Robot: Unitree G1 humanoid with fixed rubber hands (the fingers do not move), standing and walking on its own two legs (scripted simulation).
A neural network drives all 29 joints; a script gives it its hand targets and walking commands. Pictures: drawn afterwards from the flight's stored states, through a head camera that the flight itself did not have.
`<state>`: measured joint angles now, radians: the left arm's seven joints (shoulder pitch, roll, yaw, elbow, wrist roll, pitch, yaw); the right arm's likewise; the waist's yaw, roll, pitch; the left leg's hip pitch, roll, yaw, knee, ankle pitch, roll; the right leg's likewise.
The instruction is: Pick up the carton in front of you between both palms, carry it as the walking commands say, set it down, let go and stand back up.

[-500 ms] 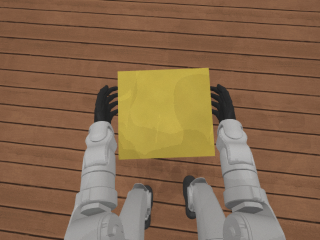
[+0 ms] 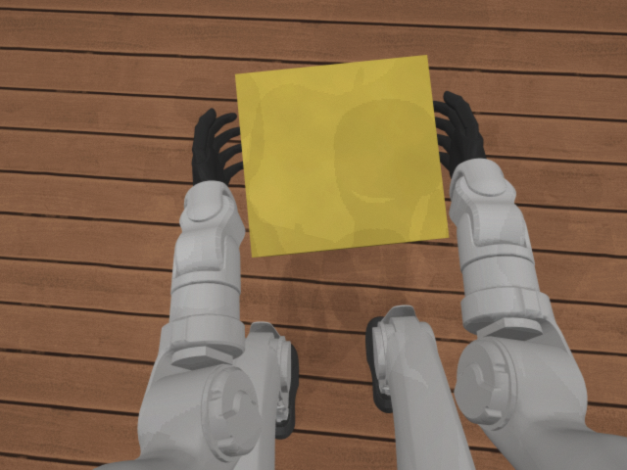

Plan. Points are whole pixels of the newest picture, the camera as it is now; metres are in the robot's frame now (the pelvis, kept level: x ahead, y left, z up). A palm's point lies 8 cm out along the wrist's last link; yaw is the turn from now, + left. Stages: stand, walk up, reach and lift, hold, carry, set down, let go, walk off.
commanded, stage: set down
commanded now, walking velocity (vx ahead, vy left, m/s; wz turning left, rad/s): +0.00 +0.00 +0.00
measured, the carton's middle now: (334, 177) +0.48 -0.04 -0.17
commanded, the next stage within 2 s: none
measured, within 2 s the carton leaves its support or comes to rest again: rests again in 1.10 s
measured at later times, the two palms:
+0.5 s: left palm (252, 186) +0.49 +0.09 -0.24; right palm (437, 168) +0.50 -0.21 -0.25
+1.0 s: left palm (262, 191) +0.51 +0.09 -0.33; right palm (425, 170) +0.52 -0.21 -0.33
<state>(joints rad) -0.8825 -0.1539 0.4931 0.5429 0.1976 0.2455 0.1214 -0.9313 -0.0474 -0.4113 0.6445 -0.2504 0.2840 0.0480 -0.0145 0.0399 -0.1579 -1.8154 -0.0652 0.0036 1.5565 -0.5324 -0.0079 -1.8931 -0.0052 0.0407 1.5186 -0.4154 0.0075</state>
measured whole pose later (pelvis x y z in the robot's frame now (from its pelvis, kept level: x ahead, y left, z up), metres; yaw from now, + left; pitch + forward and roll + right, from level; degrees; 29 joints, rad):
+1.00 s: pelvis -0.02 -0.01 -0.18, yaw +3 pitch +40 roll +3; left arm -1.33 0.06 0.38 0.83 -0.01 0.20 0.21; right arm -1.44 -0.34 -0.21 1.00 -0.05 0.25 -0.01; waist -0.05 0.07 0.26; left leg -2.24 -0.11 0.00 2.18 -0.65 -0.06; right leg -2.33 -0.02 0.03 2.14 -0.50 -0.02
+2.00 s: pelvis -0.04 -0.01 -0.19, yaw +3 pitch +31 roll +3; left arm -1.49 0.22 0.23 1.10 -0.09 0.10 0.15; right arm -1.53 -0.49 -0.20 1.24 0.05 0.07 0.02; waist -0.04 0.05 0.52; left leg -2.15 -0.13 0.00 2.24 -0.64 -0.07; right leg -2.25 -0.03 0.03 2.21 -0.51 -0.02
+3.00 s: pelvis -0.01 -0.02 +0.00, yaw +1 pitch +47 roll +5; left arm -1.13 0.15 0.29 0.73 -0.06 0.22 0.15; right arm -1.25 -0.44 -0.24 0.93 0.02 0.21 0.07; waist 0.01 0.01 -0.02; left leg -1.82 -0.06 -0.02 1.51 -0.50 -0.05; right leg -1.92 0.02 0.04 1.49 -0.39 -0.02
